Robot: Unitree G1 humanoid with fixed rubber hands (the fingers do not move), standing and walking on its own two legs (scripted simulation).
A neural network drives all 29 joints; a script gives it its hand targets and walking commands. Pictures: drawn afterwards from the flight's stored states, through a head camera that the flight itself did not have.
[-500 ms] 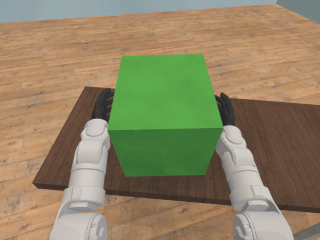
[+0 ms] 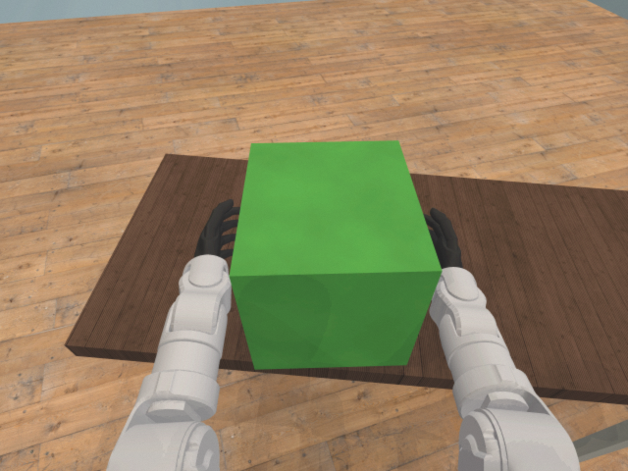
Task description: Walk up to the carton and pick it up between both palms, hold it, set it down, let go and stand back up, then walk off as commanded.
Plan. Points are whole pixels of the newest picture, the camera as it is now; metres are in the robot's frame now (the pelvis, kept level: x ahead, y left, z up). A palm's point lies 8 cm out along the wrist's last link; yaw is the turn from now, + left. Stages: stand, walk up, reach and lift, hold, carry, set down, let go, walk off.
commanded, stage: set down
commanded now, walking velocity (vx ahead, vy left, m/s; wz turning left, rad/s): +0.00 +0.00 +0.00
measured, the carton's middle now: (327, 252) +0.41 +0.02 +0.02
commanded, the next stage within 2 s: none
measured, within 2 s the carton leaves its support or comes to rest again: rests again in 1.50 s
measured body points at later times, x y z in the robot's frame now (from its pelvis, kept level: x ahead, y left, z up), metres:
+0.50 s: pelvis +0.03 -0.01 +0.00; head +0.10 +0.00 +0.45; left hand +0.40 +0.19 +0.03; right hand +0.45 -0.13 +0.03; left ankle +0.06 +0.14 -0.74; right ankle +0.01 -0.11 -0.74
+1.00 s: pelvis +0.04 -0.01 +0.00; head +0.12 -0.01 +0.44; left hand +0.40 +0.19 +0.01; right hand +0.46 -0.12 +0.01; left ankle +0.06 +0.14 -0.74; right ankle +0.01 -0.11 -0.74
